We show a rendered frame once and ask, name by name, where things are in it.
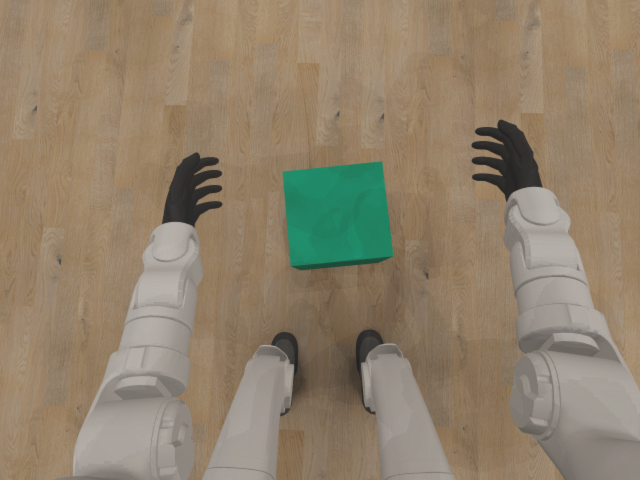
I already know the robot left foot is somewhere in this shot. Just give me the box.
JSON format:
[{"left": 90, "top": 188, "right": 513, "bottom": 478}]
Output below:
[{"left": 271, "top": 332, "right": 298, "bottom": 416}]

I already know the right robot hand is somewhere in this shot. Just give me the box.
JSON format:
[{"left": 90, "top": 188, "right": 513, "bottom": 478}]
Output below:
[{"left": 472, "top": 120, "right": 543, "bottom": 202}]

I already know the robot right forearm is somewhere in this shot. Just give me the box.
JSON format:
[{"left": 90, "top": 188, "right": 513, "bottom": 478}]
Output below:
[{"left": 503, "top": 187, "right": 640, "bottom": 399}]

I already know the robot right foot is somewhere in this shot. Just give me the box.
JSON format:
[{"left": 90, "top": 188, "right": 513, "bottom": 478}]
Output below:
[{"left": 356, "top": 330, "right": 384, "bottom": 414}]

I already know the left robot upper arm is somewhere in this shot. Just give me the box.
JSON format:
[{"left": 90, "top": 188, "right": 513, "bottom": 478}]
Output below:
[{"left": 54, "top": 396, "right": 195, "bottom": 480}]

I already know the right robot upper arm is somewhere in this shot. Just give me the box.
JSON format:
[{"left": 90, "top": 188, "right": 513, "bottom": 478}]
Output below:
[{"left": 509, "top": 349, "right": 640, "bottom": 480}]

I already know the left robot hand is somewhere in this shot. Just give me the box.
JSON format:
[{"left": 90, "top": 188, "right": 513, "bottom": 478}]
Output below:
[{"left": 162, "top": 152, "right": 222, "bottom": 228}]

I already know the robot left forearm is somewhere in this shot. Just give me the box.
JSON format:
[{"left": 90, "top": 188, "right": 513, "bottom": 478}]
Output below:
[{"left": 73, "top": 222, "right": 203, "bottom": 476}]

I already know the robot foot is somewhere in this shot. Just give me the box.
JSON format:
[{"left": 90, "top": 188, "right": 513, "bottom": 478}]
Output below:
[
  {"left": 271, "top": 332, "right": 298, "bottom": 416},
  {"left": 356, "top": 330, "right": 384, "bottom": 414}
]

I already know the carton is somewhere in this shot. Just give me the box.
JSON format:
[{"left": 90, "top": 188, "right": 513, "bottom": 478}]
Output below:
[{"left": 283, "top": 161, "right": 393, "bottom": 270}]

